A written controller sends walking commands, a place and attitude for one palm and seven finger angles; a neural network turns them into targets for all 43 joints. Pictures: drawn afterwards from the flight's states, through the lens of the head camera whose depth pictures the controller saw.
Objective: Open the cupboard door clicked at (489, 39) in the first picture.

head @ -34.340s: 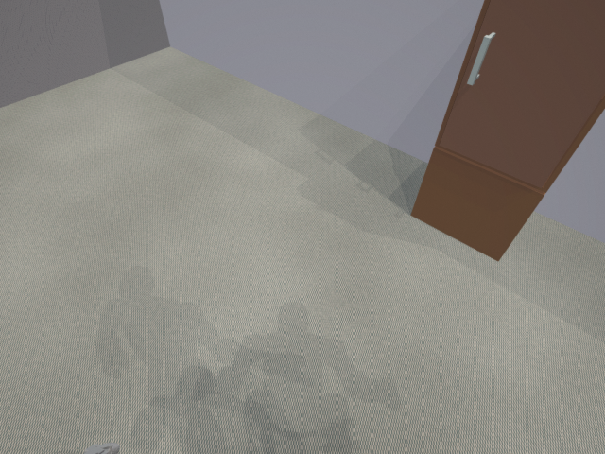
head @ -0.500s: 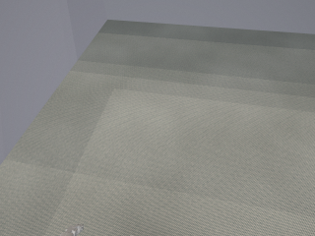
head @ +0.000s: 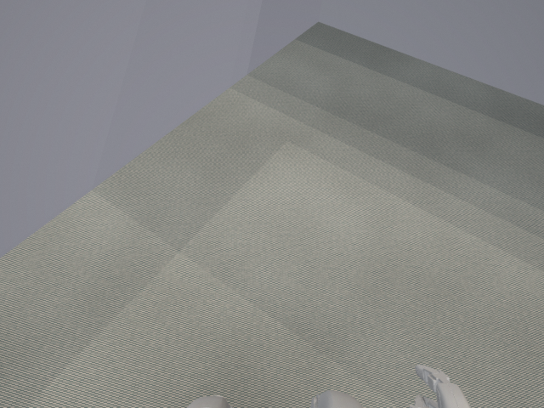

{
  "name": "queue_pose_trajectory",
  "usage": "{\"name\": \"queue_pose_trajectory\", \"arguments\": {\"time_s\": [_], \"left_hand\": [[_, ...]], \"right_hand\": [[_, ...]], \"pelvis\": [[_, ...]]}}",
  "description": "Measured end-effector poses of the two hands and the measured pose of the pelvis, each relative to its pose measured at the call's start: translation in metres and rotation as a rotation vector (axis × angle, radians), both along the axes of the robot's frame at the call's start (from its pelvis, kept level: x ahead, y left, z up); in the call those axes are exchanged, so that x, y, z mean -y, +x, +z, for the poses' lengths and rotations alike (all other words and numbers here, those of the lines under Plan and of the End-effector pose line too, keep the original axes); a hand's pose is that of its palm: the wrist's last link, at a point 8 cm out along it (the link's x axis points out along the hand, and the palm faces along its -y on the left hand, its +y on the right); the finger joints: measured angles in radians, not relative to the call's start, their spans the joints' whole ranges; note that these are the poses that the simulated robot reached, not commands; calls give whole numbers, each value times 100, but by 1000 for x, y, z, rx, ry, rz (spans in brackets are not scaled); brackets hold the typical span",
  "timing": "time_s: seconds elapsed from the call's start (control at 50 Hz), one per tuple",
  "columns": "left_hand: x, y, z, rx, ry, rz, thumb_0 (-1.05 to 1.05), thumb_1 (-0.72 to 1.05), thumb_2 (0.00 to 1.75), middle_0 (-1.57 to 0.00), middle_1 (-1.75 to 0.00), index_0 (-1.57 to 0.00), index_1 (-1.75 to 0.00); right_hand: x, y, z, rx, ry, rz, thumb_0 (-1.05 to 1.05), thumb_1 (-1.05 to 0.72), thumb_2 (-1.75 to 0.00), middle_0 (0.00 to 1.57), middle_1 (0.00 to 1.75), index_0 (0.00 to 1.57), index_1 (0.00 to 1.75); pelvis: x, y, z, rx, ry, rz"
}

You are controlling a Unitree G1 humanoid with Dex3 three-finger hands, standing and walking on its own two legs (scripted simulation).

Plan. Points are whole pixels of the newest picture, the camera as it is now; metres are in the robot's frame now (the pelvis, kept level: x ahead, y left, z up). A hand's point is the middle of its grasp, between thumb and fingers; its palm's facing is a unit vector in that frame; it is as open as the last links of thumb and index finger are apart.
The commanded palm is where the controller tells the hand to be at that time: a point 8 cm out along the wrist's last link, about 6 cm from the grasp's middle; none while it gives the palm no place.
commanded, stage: turn to face it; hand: left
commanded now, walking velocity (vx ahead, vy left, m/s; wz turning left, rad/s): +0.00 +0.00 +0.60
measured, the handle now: out of the picture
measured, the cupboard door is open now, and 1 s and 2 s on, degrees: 47 47 47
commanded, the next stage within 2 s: none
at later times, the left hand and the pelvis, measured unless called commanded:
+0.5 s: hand out of the picture +0.04 +0.13 -0.15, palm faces +0.32 -0.91 -0.25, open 7.3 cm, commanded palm none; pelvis +0.03 -0.07 +0.01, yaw +19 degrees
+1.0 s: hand out of the picture +0.03 +0.16 -0.14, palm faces +0.57 -0.77 -0.28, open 7.4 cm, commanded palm none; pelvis +0.06 -0.08 +0.00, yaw +36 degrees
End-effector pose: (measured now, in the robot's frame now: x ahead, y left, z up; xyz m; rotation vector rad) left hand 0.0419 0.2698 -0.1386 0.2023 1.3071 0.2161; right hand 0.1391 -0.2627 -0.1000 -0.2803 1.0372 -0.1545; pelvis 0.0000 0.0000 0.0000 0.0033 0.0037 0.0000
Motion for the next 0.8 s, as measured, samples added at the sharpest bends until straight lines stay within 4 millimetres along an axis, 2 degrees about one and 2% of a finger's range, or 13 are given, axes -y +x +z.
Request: {"name": "queue_pose_trajectory", "arguments": {"time_s": [0.12, 0.24, 0.3, 0.38, 0.44, 0.52, 0.64, 0.7, 0.8], "left_hand": [[9, 12, 22, 68, 20, 39, 1, 91, 90, -20, -30, -20, -30], [39, 22, 28, 134, 56, 69, 1, 91, 90, -20, -30, -20, -30], [58, 15, 31, 139, 63, 102, 1, 91, 90, -20, -30, -20, -30], [82, -1, 33, 107, 33, 161, 1, 91, 89, -20, -30, -20, -30], [95, -12, 30, 90, 2, 209, 1, 91, 89, -21, -30, -20, -30], [96, -33, 22, 82, -11, 292, 0, 93, 89, -21, -30, -20, -30], [80, -78, -6, 42, -38, 413, 0, 92, 89, -21, -30, -20, -30], [72, -90, -7, 3, -31, 452, 1, 92, 89, -21, -30, -20, -30], [62, -83, 10, 48, -7, 491, 1, 92, 90, -20, -30, -20, -30]], "right_hand": [[-1, -9, -9, -92, 44, 38, 0, -91, -90, 20, 30, 20, 30], [19, -14, -36, -179, 97, 55, 0, -90, -89, 20, 30, 20, 30], [30, -10, -44, -220, 100, 73, 1, -90, -90, 20, 30, 20, 30], [37, 5, -37, -246, 96, 112, 1, -91, -90, 20, 30, 20, 30], [34, 20, -30, -248, 88, 156, 1, -91, -90, 20, 30, 20, 30], [21, 48, -23, -234, 64, 242, 1, -91, -90, 19, 30, 20, 30], [-18, 96, -19, -125, 18, 381, 1, -91, -90, 19, 30, 20, 30], [-30, 105, -12, -88, 4, 421, 0, -91, -90, 19, 30, 20, 30], [-34, 105, -5, -114, -11, 461, 0, -91, -90, 20, 30, 20, 30]], "pelvis": [[14, 6, 10, -15, -10, 61], [46, 15, 1, -30, 6, 140], [57, 16, 1, -19, 13, 186], [65, 22, 10, -11, 30, 246], [70, 26, 14, -13, 40, 292], [70, 28, 13, -14, 35, 354], [56, 27, -3, -16, 9, 440], [54, 26, -2, -15, 1, 464], [54, 30, 10, -21, -17, 510]]}}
